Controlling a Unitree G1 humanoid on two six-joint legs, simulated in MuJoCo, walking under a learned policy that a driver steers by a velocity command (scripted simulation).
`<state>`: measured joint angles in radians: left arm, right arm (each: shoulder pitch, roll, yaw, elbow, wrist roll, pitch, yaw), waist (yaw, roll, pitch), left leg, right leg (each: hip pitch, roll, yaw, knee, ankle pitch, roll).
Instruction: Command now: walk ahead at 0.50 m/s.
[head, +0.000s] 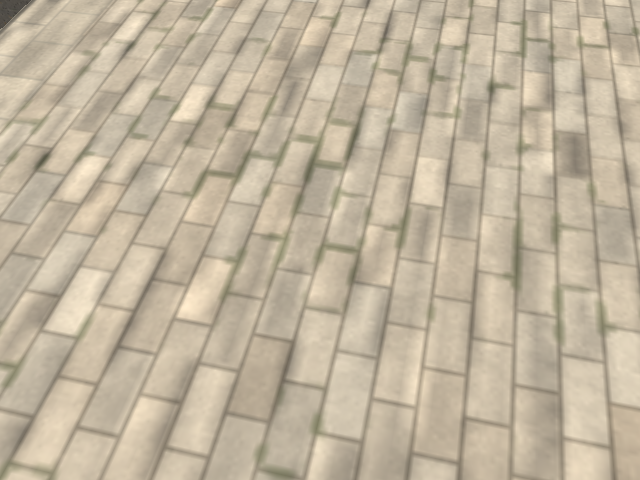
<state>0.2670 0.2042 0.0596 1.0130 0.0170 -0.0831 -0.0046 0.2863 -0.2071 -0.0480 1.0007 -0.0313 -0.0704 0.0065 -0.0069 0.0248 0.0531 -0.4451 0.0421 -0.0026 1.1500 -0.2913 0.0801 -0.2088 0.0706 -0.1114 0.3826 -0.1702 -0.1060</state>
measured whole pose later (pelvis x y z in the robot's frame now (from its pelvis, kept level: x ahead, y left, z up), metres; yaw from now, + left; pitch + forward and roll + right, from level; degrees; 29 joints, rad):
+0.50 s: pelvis +0.27 +0.04 +0.00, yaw -11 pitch +0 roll +0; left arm 0.34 0.24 0.08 0.97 0.02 -0.05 -0.01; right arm 0.15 -0.20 -0.05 0.88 -0.03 -0.09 -0.01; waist 0.04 -0.04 0.05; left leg -0.30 0.00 0.13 0.46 -0.18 0.05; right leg -0.39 -0.01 0.01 1.13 -0.34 -0.09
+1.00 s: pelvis +0.50 -0.07 -0.02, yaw -29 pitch +1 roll +0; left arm 0.14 0.25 0.07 0.82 0.03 -0.02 -0.02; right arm 0.31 -0.22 -0.06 0.90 -0.01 -0.07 0.00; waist -0.03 0.01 0.07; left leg -0.31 0.09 0.07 1.23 -0.39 -0.01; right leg -0.37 0.09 -0.09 0.57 -0.22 -0.13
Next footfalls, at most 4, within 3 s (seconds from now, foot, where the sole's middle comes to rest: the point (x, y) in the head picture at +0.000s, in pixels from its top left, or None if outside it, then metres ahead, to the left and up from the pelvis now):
0.36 left None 0.37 0.12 -0.78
0.90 right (412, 440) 0.57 -0.15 -0.78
1.44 left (418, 300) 0.92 -0.20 -0.78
2.02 right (489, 332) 0.83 -0.36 -0.78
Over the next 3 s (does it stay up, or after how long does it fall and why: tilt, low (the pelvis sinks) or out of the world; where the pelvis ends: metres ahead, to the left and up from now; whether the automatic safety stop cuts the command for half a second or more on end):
stays up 0.78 -0.23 0.00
